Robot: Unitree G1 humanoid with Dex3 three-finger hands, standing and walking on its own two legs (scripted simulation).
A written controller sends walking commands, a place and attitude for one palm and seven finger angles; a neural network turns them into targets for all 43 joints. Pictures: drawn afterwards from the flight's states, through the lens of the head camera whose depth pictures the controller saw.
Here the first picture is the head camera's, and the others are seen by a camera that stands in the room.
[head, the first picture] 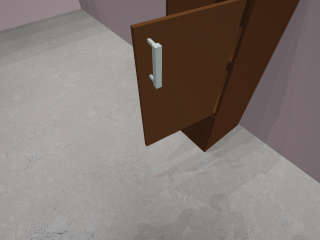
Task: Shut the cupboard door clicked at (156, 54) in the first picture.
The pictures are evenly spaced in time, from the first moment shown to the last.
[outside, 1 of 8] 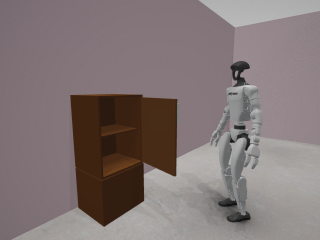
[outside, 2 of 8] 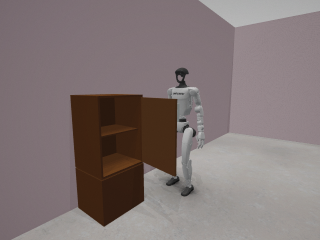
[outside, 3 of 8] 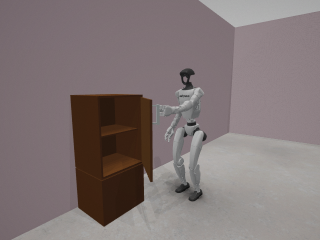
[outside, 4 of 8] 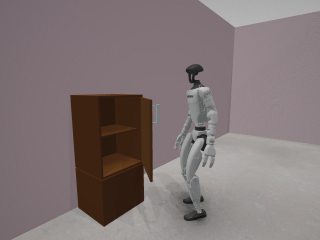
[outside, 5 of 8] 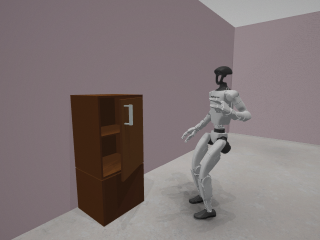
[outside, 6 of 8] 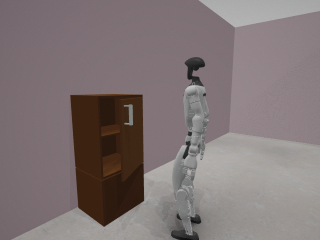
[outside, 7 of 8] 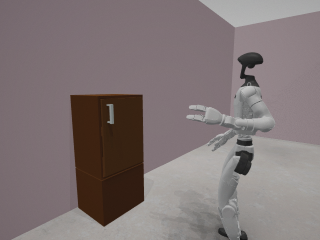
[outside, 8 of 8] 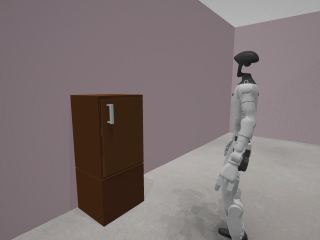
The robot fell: no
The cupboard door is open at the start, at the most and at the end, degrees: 81 81 0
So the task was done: yes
